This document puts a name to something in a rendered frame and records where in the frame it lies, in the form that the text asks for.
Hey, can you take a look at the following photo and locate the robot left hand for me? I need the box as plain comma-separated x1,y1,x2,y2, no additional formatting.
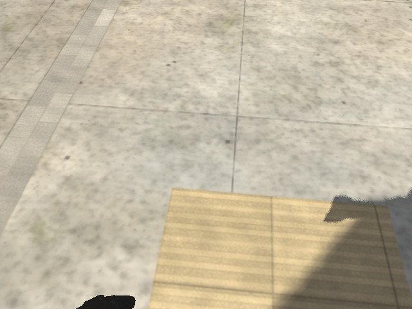
76,295,136,309

